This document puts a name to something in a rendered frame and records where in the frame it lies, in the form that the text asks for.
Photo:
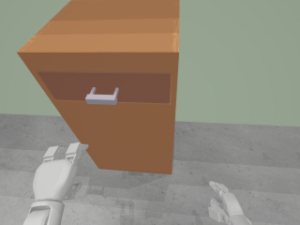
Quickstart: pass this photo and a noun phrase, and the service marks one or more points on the right robot hand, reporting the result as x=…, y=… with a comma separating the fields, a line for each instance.
x=221, y=210

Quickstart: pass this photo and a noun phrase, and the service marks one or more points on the left robot hand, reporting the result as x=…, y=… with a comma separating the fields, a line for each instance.
x=54, y=178

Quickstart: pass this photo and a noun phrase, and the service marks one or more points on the robot right forearm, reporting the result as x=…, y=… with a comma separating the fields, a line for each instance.
x=238, y=219

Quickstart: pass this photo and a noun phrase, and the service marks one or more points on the cabinet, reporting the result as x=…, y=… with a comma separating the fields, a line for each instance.
x=114, y=36

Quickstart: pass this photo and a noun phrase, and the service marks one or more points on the robot left forearm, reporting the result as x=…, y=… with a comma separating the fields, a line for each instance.
x=45, y=212

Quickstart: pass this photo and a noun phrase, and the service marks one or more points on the handle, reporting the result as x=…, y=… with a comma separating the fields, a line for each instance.
x=92, y=98

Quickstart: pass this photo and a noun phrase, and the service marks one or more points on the drawer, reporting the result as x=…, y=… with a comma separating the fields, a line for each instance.
x=138, y=87

